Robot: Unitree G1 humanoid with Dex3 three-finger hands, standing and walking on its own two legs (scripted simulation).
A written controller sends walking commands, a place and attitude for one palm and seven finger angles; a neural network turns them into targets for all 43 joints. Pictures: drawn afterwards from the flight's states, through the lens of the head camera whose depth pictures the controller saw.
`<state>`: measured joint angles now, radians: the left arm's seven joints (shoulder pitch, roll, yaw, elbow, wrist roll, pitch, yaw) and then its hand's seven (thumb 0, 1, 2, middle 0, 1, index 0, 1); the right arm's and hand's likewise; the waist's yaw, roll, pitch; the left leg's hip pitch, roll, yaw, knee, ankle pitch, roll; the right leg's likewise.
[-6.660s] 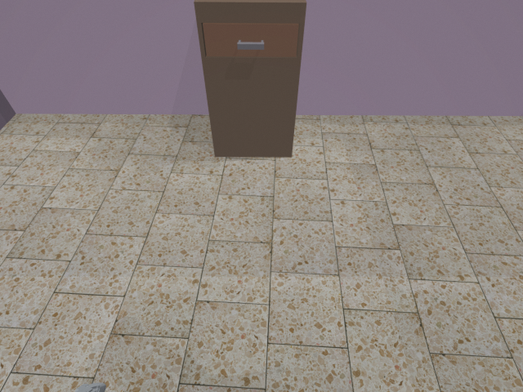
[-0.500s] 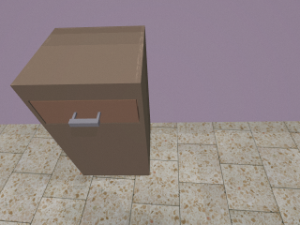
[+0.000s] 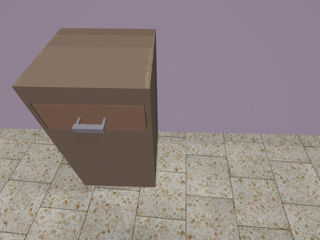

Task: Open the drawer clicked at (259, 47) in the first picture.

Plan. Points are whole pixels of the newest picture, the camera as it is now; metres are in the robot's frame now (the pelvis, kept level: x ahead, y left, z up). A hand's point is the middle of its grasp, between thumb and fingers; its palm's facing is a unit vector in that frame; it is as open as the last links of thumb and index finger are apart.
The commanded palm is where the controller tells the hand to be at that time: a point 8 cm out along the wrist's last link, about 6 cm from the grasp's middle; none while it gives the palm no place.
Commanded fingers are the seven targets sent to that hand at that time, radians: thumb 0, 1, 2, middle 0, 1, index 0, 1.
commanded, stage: look again from close up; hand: left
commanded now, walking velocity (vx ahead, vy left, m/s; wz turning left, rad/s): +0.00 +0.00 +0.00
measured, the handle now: (90, 124) +0.52 +0.31 -0.10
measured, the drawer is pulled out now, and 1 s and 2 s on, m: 0.00 0.00 0.00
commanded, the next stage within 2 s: raise the hand with hooked fingers in 0.48 s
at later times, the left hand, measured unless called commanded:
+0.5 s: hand out of the picture +0.00 +0.21 -0.17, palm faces +0.04 -0.98 -0.20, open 7.4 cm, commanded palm none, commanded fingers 0.00 0.90 0.90 -0.20 -0.30 -0.20 -0.30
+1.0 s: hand (85, 217) +0.18 +0.21 -0.06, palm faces -0.05 -0.22 -0.97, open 8.6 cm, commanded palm +0.16 +0.25 -0.02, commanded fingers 0.00 0.39 0.68 -0.24 -0.63 -0.24 -0.63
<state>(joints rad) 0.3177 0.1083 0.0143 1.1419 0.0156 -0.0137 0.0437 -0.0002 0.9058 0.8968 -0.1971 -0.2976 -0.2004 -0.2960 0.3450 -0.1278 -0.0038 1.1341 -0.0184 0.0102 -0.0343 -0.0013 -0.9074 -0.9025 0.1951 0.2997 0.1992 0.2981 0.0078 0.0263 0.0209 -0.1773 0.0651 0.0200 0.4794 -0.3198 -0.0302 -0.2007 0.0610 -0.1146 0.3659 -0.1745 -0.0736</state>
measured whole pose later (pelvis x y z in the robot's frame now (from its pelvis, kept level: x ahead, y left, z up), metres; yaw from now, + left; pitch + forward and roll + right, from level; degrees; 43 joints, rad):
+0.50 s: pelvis +0.00 +0.05 +0.00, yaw +0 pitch -1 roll +0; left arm 0.32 0.12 -0.01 1.12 0.01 -0.02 0.04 0.00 0.91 0.90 -0.19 -0.30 -0.20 -0.30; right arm 0.36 -0.11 0.03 1.11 -0.02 -0.03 -0.03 0.00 -0.91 -0.90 0.20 0.30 0.20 0.30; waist 0.00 0.03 -0.01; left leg -0.13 -0.04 0.07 0.43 -0.29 0.05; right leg -0.23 -0.03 -0.08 0.48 -0.23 -0.02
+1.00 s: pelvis -0.01 +0.03 -0.03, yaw -5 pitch +8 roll +2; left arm 0.44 0.24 -0.12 0.06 1.08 -0.04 0.46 0.00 0.61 0.77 -0.22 -0.49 -0.22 -0.49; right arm 0.04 -0.28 -0.05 0.46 -0.05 0.04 0.06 0.01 -0.91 -0.90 0.19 0.30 0.20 0.30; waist 0.07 -0.02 -0.12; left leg -0.45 0.00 0.15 0.72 -0.41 0.02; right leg -0.59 0.01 0.01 0.79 -0.34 -0.05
